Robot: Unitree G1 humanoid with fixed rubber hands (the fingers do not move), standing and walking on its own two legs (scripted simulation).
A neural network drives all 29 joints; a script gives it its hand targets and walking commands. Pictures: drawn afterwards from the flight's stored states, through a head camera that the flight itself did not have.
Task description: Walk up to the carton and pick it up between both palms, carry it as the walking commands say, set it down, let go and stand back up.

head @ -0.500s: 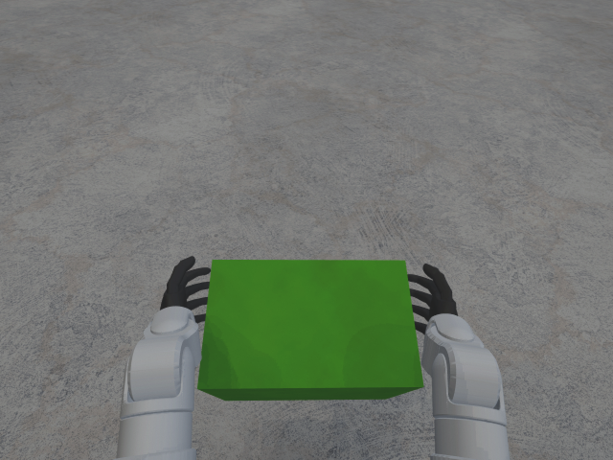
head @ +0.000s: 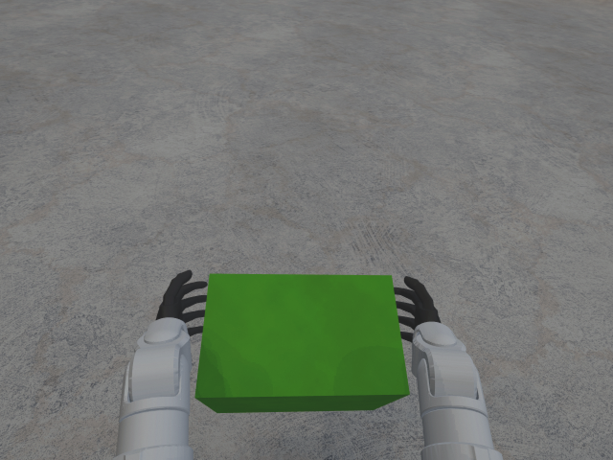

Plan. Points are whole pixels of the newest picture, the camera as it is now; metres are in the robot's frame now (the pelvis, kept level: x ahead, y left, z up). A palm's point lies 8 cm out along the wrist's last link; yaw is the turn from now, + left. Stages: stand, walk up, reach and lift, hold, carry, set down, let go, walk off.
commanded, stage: hold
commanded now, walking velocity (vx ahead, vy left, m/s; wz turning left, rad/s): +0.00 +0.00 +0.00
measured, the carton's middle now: (299, 348) +0.29 +0.03 -0.04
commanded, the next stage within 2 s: set down in 0.32 s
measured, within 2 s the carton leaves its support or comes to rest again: neither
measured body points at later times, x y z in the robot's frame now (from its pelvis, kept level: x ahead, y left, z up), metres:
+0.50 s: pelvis +0.00 +0.01 +0.00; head -0.04 +0.01 +0.45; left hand +0.28 +0.21 +0.03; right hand +0.31 -0.14 +0.03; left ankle +0.04 +0.13 -0.75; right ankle -0.01 -0.12 -0.75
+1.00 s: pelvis -0.01 -0.01 -0.01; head +0.08 +0.00 +0.43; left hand +0.30 +0.21 -0.05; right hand +0.33 -0.14 -0.05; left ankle +0.04 +0.13 -0.75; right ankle -0.01 -0.12 -0.75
